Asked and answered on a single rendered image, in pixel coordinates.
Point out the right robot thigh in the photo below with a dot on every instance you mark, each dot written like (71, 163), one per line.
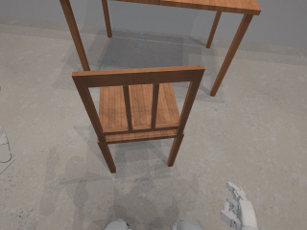
(186, 225)

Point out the robot left hand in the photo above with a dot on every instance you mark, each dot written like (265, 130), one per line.
(6, 158)

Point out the robot thigh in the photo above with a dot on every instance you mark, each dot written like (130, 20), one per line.
(186, 225)
(118, 225)

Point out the chair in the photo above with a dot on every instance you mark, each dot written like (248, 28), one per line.
(138, 104)

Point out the table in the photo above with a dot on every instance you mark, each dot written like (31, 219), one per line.
(248, 8)

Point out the left robot thigh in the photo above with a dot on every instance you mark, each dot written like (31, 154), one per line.
(118, 225)

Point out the robot right hand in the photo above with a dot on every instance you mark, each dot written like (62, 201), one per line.
(242, 214)

